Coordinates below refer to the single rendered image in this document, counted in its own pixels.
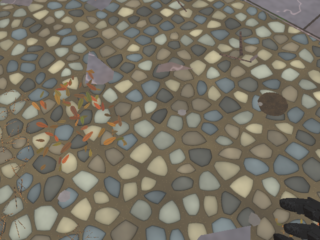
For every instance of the right robot hand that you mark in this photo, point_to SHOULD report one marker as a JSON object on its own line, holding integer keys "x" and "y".
{"x": 310, "y": 208}

